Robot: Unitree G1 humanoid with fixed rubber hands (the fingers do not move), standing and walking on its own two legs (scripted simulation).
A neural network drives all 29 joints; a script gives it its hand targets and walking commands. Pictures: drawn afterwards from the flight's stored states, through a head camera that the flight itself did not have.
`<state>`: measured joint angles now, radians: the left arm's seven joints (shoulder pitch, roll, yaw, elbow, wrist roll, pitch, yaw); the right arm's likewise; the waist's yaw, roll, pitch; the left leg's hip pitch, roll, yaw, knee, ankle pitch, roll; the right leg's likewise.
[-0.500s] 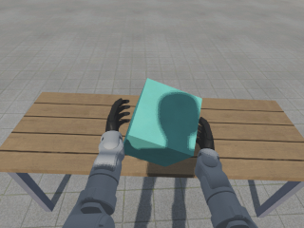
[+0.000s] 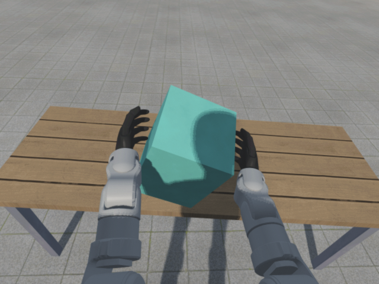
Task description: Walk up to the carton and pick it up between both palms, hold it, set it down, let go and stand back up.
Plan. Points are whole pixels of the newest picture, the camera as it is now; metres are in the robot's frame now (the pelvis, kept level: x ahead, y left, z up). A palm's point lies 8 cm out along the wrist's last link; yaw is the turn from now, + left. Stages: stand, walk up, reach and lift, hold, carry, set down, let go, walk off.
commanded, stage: reach and lift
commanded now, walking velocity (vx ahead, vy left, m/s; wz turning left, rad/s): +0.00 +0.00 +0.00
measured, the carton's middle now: (181, 152) +0.43 -0.01 +0.06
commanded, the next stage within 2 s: hold in 0.92 s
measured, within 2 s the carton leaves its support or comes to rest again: neither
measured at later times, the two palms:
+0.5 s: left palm (111, 173) +0.33 +0.14 +0.11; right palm (239, 148) +0.35 -0.12 +0.15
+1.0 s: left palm (127, 140) +0.34 +0.10 +0.18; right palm (258, 153) +0.33 -0.15 +0.15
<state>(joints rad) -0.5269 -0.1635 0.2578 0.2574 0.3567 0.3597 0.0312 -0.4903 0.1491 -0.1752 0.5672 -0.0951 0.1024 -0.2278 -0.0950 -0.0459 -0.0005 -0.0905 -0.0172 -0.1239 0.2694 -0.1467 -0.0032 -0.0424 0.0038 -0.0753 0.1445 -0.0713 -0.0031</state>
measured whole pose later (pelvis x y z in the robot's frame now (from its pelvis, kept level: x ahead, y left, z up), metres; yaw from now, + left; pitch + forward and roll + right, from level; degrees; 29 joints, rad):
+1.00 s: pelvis +0.00 +0.00 +0.00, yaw -2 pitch -8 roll -1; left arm -0.45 -0.17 0.10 -0.22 0.35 0.71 0.04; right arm -0.43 0.03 0.03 0.15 0.15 0.33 -0.37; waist -0.06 -0.05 0.14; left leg 0.05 0.01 -0.08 0.27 -0.18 -0.01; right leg 0.11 0.03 -0.05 0.09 -0.06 -0.01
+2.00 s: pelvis -0.02 +0.00 +0.00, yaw +0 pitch -10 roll -1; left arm -0.50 -0.13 0.13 -0.15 0.36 0.76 0.00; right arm -0.54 0.08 -0.06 0.33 0.09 0.29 -0.30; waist -0.04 -0.09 0.16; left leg 0.02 -0.01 -0.09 0.30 -0.15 -0.01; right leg 0.07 0.00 -0.10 0.18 -0.08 -0.01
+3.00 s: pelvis -0.02 +0.00 +0.00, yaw +0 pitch -10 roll -1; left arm -0.56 -0.15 0.15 -0.11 0.38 0.77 0.00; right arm -0.56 0.05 -0.06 0.32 0.10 0.32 -0.31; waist -0.05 -0.09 0.19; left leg 0.03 0.01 -0.06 0.30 -0.15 0.00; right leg 0.09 0.00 -0.11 0.17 -0.08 -0.01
